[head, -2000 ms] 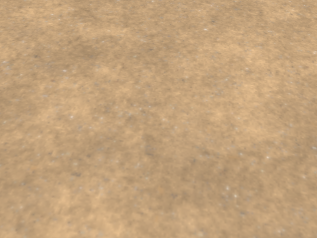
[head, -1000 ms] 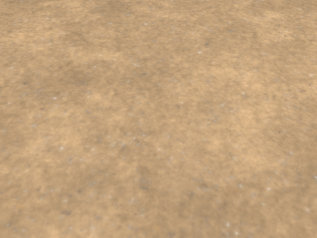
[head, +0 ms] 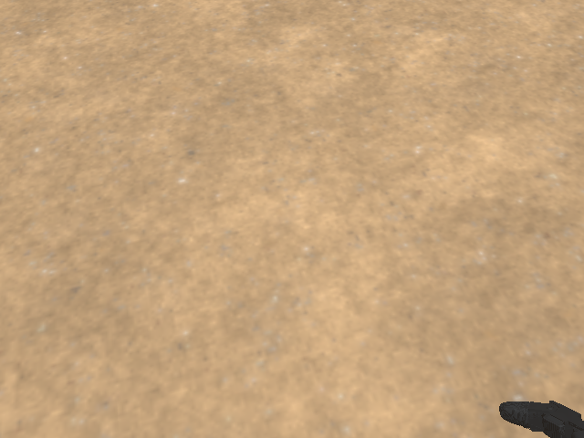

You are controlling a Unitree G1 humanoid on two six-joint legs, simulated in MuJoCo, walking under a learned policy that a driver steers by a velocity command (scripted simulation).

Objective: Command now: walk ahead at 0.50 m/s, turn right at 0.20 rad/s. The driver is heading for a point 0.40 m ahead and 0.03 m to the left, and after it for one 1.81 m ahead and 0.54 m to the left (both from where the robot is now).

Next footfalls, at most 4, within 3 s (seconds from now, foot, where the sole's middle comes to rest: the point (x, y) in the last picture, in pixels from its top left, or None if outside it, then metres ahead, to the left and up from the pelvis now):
0.02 left None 0.19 0.12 -0.77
0.50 right None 0.45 -0.11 -0.77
0.90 left None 0.30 0.14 -0.77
1.36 right None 0.43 -0.09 -0.77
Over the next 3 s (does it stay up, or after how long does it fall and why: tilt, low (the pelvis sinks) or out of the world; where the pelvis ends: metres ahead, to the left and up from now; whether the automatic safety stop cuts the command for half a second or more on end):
stays up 0.58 0.19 0.01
